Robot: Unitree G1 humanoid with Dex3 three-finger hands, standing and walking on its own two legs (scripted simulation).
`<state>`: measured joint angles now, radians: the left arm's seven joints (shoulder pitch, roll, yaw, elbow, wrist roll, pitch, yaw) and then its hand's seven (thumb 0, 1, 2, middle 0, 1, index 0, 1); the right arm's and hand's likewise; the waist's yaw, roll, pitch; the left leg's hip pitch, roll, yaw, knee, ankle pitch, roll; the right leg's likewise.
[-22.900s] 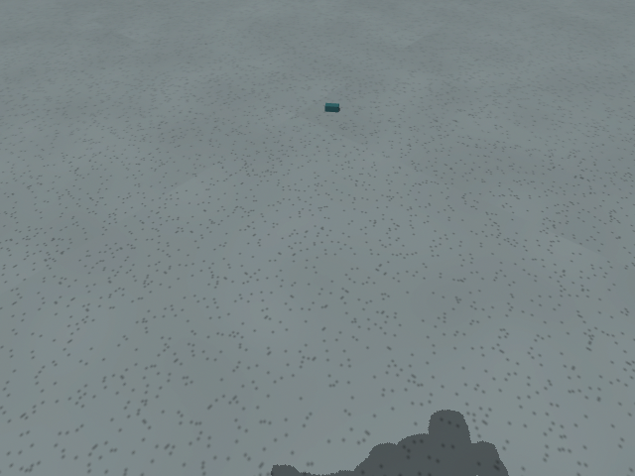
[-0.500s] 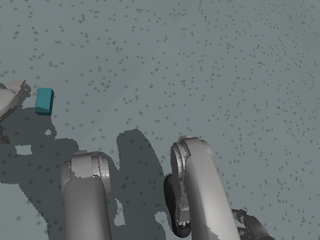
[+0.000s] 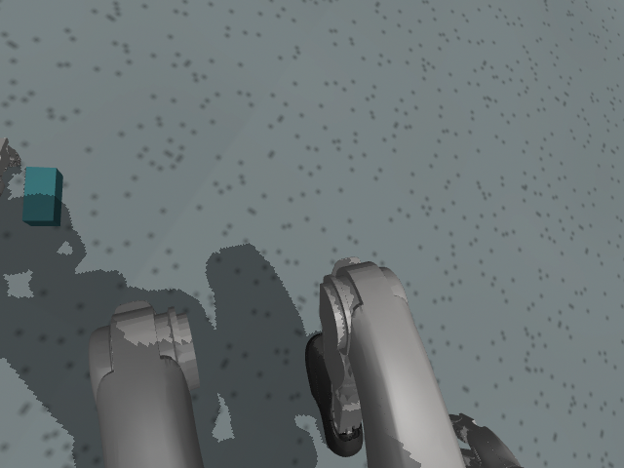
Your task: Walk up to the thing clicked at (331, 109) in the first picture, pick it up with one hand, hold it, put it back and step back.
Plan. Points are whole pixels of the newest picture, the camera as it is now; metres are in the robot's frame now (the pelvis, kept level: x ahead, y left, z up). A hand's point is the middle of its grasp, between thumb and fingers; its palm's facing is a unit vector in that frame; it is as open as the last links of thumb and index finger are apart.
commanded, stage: approach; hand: left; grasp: from above
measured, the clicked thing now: (43, 197) +0.50 +0.30 -0.30
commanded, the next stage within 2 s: close in in 1.74 s
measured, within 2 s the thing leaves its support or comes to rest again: neither
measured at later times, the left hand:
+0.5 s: hand (35, 136) +0.53 +0.27 -0.16, palm faces -0.35 +0.01 -0.94, open 13.7 cm
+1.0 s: hand (4, 212) +0.44 +0.30 -0.17, palm faces -0.40 -0.10 -0.91, open 13.6 cm
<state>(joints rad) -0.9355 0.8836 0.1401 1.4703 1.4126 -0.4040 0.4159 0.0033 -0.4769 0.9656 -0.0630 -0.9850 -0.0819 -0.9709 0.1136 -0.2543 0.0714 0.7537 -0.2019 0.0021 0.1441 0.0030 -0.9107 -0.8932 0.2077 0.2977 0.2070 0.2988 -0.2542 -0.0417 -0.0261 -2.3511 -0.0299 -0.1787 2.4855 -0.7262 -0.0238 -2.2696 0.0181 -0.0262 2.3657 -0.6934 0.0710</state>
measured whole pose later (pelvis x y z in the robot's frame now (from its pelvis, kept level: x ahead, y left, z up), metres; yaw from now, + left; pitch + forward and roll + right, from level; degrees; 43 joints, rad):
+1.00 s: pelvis -0.01 +0.01 +0.00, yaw -2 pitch +29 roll -13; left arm -0.92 0.91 0.09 1.33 1.37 -0.58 0.39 0.00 -0.41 0.87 -0.08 -1.07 -0.13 -1.02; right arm 0.08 -0.32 0.14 0.69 -0.22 0.08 0.12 0.00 -0.92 -0.89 0.21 0.30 0.21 0.30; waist -0.25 -0.09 0.04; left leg -2.31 -0.03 -0.20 2.50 -0.70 0.00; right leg -2.20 0.02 -0.06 2.34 -0.66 0.05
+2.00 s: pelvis -0.02 +0.01 +0.00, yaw -2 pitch +32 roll -12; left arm -1.13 0.94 0.02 1.68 1.43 -0.27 0.53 0.00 -0.39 0.88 -0.07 -1.06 -0.13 -1.01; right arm 0.11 -0.29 0.18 0.68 -0.19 -0.03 0.12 0.00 -0.90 -0.88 0.21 0.30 0.21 0.30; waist -0.34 -0.05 -0.02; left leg -2.39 -0.01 -0.18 2.48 -0.67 0.01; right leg -2.29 0.03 -0.04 2.33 -0.63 0.05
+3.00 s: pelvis +0.00 +0.01 -0.01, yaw -5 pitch +29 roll -15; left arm -1.08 1.06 0.09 1.69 1.39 -0.32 0.46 0.00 -0.43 0.93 -0.07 -1.01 -0.10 -0.99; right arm 0.10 -0.31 0.30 0.61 -0.24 -0.12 0.17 0.00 -0.91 -0.89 0.21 0.30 0.21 0.30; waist -0.41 -0.12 0.15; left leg -2.37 -0.01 -0.24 2.58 -0.74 0.01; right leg -2.25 0.05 -0.09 2.37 -0.66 0.07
